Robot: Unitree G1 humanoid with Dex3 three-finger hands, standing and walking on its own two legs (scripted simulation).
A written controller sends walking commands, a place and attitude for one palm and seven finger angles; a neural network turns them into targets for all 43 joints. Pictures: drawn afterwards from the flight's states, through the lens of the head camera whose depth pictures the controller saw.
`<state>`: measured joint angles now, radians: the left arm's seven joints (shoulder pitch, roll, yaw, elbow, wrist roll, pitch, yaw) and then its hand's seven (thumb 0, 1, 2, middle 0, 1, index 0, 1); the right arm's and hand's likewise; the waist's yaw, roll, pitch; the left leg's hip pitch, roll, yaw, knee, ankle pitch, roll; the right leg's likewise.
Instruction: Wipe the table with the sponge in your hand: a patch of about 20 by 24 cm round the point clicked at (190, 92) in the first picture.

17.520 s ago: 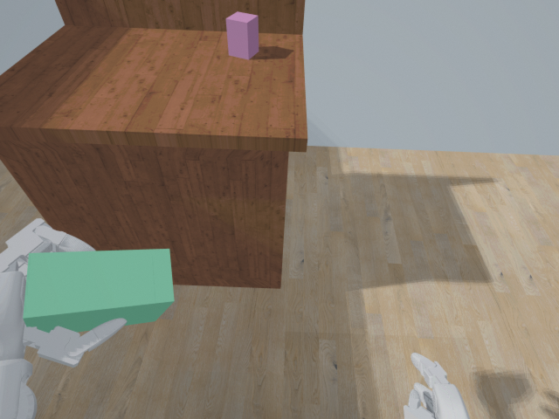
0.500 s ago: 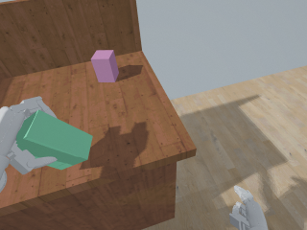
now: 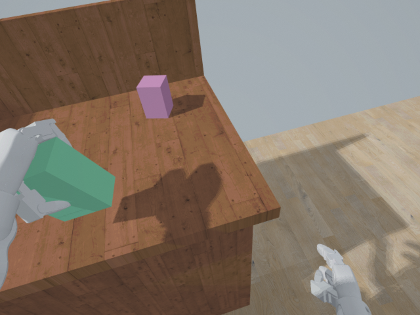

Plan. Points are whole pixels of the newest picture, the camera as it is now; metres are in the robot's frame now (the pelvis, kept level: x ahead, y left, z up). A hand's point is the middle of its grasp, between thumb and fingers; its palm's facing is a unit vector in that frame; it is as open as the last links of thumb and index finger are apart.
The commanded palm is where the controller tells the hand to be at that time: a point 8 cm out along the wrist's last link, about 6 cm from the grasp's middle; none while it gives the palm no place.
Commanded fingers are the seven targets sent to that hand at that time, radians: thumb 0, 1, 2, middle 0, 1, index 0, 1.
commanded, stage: turn the palm down, sponge in hand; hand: left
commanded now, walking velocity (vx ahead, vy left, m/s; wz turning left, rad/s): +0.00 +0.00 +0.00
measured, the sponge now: (71, 189) +0.25 +0.27 +0.17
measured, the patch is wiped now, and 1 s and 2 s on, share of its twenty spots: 0.00 0.00 0.00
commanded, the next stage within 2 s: move the sponge above the wiping area in 0.98 s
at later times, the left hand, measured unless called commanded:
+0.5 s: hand (12, 170) +0.22 +0.31 +0.24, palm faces +0.27 -0.10 -0.96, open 10.2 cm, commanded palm +0.16 +0.31 +0.30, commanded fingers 0.00 0.10 1.30 -1.20 -1.60 -1.20 -1.60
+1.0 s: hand (26, 177) +0.22 +0.29 +0.23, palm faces +0.24 -0.07 -0.97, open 10.2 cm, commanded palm +0.16 +0.29 +0.30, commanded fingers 0.00 0.10 1.30 -1.20 -1.60 -1.20 -1.60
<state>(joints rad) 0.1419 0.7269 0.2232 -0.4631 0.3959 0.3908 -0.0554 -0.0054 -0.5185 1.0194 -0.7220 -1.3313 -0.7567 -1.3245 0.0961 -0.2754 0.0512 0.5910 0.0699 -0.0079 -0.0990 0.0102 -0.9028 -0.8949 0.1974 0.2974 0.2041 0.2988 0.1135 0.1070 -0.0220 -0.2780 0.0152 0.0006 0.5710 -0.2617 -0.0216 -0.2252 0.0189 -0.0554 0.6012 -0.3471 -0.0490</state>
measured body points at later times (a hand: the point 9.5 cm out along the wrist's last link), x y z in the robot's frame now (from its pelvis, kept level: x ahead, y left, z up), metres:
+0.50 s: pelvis -0.02 +0.02 +0.01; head -0.03 -0.03 +0.46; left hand +0.20 +0.31 +0.29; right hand +0.27 -0.14 -0.05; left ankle +0.03 +0.14 -0.73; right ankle -0.01 -0.08 -0.73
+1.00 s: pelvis -0.03 +0.01 +0.01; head -0.04 -0.04 +0.45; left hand +0.20 +0.29 +0.28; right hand +0.25 -0.16 -0.06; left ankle +0.03 +0.14 -0.73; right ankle -0.01 -0.08 -0.73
